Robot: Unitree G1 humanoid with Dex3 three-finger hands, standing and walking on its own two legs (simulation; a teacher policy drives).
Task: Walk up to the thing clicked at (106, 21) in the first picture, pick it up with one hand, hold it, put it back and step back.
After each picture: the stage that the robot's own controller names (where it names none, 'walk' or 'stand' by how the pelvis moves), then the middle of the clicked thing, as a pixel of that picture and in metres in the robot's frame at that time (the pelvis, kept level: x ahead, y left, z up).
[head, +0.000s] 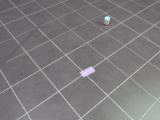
stand; (106, 21) +1.74 -0.32 -0.72
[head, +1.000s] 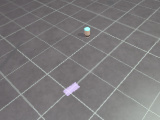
walk; (87, 32) +1.63 +0.07 -0.69
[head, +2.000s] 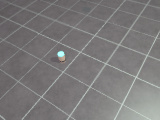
walk; (61, 57) +1.08 +0.31 -0.71
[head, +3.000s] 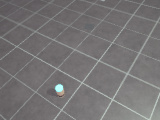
walk; (60, 91) +0.70 +0.27 -0.72
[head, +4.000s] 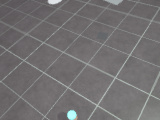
walk; (72, 117) +0.46 +0.17 -0.70
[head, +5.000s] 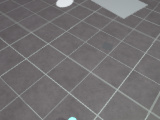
stand; out of the picture +0.44 +0.07 -0.71
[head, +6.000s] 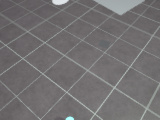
stand; out of the picture +0.43 +0.09 -0.73
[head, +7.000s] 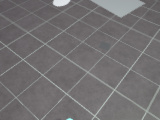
stand; out of the picture +0.42 +0.08 -0.73
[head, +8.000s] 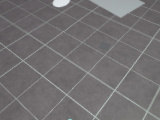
stand; out of the picture +0.42 +0.09 -0.73
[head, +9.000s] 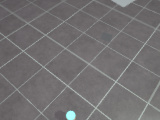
go down; (70, 117) +0.43 +0.08 -0.72
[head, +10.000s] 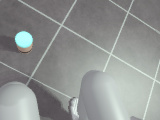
go down; (24, 43) +0.51 +0.12 -0.32
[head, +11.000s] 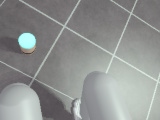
approach; (27, 44) +0.50 +0.13 -0.32
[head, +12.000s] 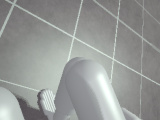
close in; out of the picture +0.50 +0.18 -0.25
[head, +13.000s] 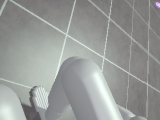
close; out of the picture +0.48 +0.18 -0.27
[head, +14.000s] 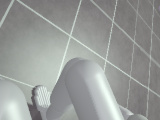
close; out of the picture +0.46 +0.18 -0.27
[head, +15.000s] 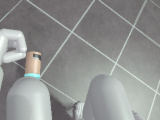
lift; (33, 65) +0.42 +0.15 -0.34
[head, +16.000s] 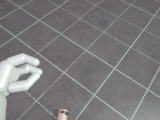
go down; (62, 119) +0.37 +0.10 -0.64
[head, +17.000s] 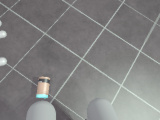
go down; (43, 87) +0.39 +0.14 -0.51
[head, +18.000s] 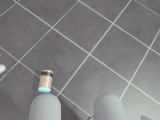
walk; (45, 81) +0.42 +0.16 -0.46
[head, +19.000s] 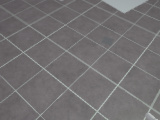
stand; out of the picture +0.36 +0.14 -0.68
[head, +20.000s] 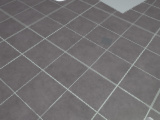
stand; out of the picture +0.36 +0.17 -0.68
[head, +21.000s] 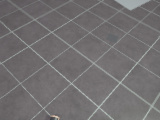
stand; out of the picture +0.38 +0.19 -0.71
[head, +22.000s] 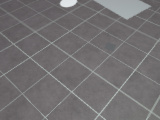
stand; out of the picture +0.39 +0.22 -0.75
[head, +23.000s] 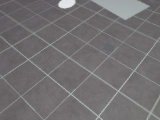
stand; out of the picture +0.37 +0.25 -0.75
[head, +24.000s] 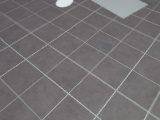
walk; out of the picture +0.37 +0.30 -0.75
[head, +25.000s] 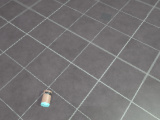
walk; (46, 98) +0.52 +0.32 -0.73
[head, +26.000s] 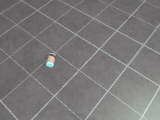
walk; (51, 60) +0.88 +0.33 -0.73
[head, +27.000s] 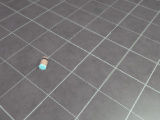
stand; (43, 63) +1.01 +0.37 -0.73
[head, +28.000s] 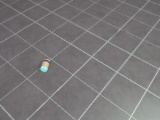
stand; (45, 65) +1.00 +0.37 -0.75
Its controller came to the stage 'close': yes
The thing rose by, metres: 0.01
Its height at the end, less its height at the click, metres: -0.02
